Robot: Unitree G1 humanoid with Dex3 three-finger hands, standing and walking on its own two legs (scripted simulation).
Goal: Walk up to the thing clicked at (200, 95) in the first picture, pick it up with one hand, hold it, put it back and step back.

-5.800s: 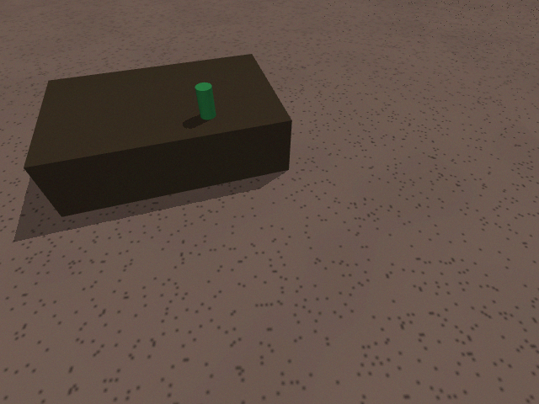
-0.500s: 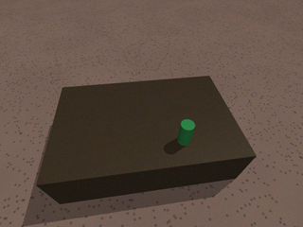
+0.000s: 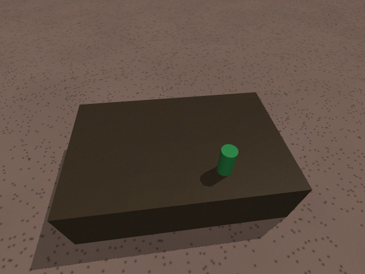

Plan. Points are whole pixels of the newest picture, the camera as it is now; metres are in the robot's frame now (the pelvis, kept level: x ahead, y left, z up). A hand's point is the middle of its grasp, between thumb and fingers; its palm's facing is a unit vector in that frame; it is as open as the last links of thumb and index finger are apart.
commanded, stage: stand
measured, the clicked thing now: (226, 160) +0.67 -0.23 -0.38
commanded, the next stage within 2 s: walk up in 2.00 s
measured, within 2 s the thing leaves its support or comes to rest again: neither
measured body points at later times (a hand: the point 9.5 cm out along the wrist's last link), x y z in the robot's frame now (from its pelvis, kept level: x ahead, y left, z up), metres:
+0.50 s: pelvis +0.00 +0.01 +0.00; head +0.01 +0.01 +0.45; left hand +0.08 +0.30 -0.14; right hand +0.08 -0.30 -0.13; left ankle +0.03 +0.11 -0.75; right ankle -0.03 -0.14 -0.75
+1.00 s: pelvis +0.00 +0.01 +0.00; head +0.01 +0.01 +0.45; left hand +0.07 +0.31 -0.14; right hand +0.08 -0.29 -0.13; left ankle +0.03 +0.11 -0.75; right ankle -0.03 -0.14 -0.75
